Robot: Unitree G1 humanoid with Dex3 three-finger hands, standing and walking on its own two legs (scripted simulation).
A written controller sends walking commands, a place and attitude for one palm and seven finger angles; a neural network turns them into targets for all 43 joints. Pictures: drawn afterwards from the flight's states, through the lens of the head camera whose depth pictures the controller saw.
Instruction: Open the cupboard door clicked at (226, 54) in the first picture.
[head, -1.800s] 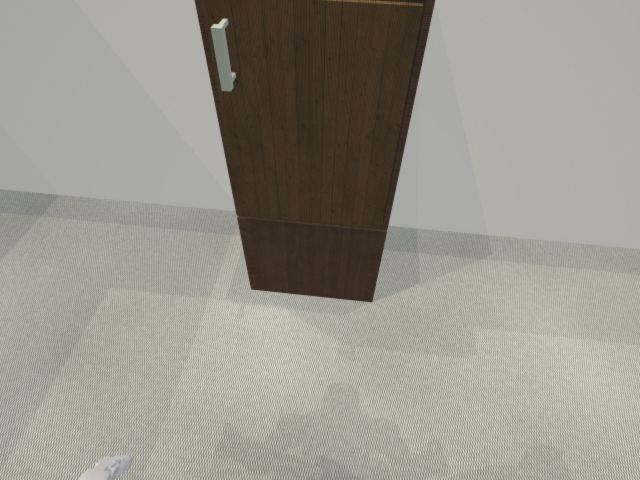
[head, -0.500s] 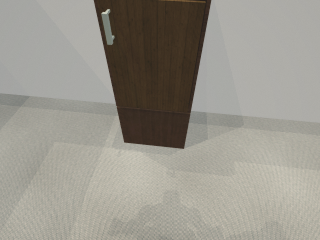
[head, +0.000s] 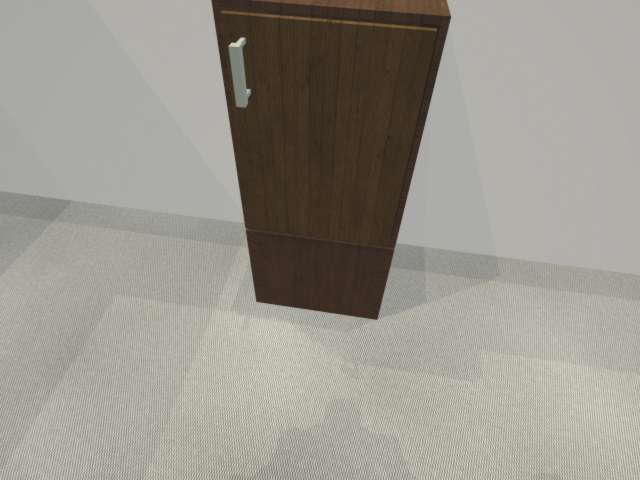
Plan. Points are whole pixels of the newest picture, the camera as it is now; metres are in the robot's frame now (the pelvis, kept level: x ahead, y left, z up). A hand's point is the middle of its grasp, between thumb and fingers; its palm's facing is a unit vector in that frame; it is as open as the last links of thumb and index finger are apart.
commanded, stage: take the last steps up to it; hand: left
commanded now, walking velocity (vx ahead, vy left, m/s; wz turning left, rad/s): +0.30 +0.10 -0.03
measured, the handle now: (241, 72) +0.85 +0.23 +0.14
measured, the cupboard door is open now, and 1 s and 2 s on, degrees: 0 0 0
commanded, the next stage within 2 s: come to a stop and stand still in 0.50 s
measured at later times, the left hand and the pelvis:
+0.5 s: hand (203, 415) +0.26 +0.21 -0.18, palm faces -0.07 -0.98 -0.17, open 7.3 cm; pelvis +0.17 +0.04 -0.01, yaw -3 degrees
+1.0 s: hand (183, 381) +0.32 +0.27 -0.20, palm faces +0.03 -0.98 -0.20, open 7.3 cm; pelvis +0.27 +0.08 -0.02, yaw -2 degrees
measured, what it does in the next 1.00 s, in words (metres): walks ahead: right foot, then left foot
